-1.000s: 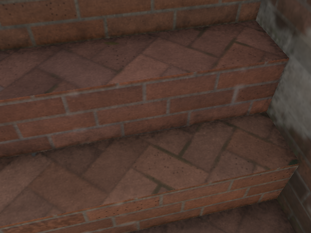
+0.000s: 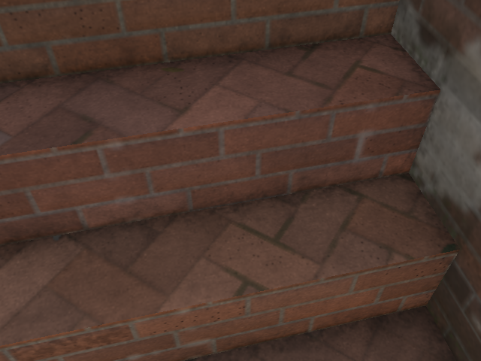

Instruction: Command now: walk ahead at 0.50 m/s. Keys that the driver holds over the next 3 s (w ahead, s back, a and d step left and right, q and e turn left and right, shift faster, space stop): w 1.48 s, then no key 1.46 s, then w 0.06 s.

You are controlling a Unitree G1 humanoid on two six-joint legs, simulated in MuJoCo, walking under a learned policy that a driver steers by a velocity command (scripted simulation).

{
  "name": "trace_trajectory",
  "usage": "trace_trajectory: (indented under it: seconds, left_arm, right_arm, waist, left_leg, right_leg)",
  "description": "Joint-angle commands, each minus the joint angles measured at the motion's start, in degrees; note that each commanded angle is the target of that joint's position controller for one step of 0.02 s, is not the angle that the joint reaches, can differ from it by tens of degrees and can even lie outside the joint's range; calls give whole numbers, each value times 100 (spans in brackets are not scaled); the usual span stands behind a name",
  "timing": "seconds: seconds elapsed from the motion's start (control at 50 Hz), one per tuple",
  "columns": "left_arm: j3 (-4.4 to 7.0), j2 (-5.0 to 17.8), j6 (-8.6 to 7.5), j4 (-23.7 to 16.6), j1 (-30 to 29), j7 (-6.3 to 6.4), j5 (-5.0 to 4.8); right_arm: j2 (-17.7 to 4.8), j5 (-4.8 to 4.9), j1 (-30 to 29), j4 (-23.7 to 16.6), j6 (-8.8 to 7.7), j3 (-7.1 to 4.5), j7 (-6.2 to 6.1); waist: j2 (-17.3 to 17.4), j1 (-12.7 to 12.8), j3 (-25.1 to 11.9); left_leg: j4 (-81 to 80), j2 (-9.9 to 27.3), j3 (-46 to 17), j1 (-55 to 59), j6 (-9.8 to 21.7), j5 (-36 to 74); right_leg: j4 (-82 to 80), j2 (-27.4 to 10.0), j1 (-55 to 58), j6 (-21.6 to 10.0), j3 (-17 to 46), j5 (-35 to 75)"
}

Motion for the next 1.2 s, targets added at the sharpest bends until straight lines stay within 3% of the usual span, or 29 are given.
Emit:
trace_trajectory:
  seconds: [0.02,0.76,0.78,1.2]
  left_arm:
    - [97,534,-76,-302,-290,12,-3]
    - [68,640,-83,-296,-374,14,9]
    - [65,639,-87,-271,-320,1,3]
    - [54,669,-88,-343,-314,-13,16]
  right_arm:
    - [-574,5,-355,-304,-73,-104,-17]
    - [-642,37,-442,-285,-31,-118,-51]
    - [-691,5,-455,-319,-10,-130,-24]
    - [-689,16,-432,-373,9,-131,-9]
  waist:
    - [-26,-2,-292]
    - [-34,-11,-384]
    - [-72,-33,-400]
    - [-24,-45,-371]
  left_leg:
    - [-99,861,-704,279,69,687]
    - [-49,883,-693,321,-25,907]
    - [17,901,-666,355,-36,982]
    - [7,894,-645,277,-81,891]
  right_leg:
    - [-213,-834,-176,34,617,691]
    - [-227,-842,-23,22,641,1126]
    - [-232,-831,-38,13,643,1126]
    - [-251,-811,-16,-8,669,1086]
Next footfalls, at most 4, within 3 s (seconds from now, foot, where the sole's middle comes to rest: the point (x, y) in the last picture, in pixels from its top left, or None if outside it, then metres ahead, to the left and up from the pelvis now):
none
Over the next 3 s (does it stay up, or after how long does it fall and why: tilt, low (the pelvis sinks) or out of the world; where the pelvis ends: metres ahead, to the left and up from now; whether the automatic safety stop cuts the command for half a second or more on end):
stays up -0.01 -0.03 -0.01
